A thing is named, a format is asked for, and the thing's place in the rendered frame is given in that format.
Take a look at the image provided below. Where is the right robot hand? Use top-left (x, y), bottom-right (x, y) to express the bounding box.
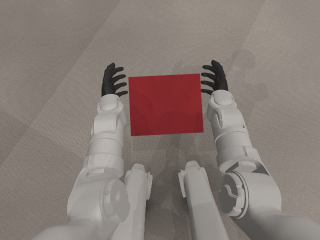
top-left (200, 60), bottom-right (228, 95)

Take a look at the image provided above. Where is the left robot upper arm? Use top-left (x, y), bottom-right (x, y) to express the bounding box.
top-left (30, 177), bottom-right (131, 240)

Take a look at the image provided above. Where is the carton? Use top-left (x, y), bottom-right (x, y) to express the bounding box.
top-left (128, 73), bottom-right (204, 136)

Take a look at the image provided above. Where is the right robot thigh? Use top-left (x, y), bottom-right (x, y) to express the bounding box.
top-left (178, 165), bottom-right (229, 240)

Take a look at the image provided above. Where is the left robot hand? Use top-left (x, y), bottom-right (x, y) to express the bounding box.
top-left (101, 62), bottom-right (128, 97)

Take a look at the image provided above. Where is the robot left forearm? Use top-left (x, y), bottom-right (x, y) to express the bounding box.
top-left (67, 94), bottom-right (127, 216)

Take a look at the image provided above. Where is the left robot shin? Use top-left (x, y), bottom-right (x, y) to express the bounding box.
top-left (123, 163), bottom-right (146, 184)

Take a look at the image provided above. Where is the robot right forearm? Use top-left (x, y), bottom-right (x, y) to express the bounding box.
top-left (206, 89), bottom-right (282, 199)

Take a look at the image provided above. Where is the right robot upper arm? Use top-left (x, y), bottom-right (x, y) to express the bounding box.
top-left (216, 170), bottom-right (320, 240)

